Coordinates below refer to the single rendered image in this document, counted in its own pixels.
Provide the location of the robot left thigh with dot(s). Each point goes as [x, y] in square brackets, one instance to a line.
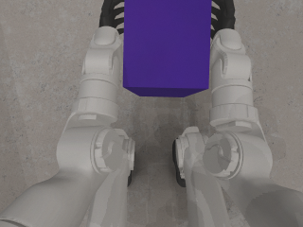
[108, 208]

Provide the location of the right robot hand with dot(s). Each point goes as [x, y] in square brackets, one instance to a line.
[225, 16]

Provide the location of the left robot hand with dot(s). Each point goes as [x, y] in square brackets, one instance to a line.
[109, 13]

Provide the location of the robot left forearm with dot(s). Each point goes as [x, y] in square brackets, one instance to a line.
[99, 82]

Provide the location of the robot left upper arm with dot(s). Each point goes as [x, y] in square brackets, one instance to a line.
[85, 155]

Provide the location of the robot right forearm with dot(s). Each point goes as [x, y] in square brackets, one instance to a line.
[232, 86]

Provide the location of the robot right upper arm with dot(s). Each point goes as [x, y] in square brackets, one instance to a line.
[241, 163]

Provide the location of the right robot foot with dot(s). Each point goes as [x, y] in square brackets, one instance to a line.
[180, 181]

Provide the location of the carton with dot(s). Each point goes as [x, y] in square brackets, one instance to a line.
[166, 47]

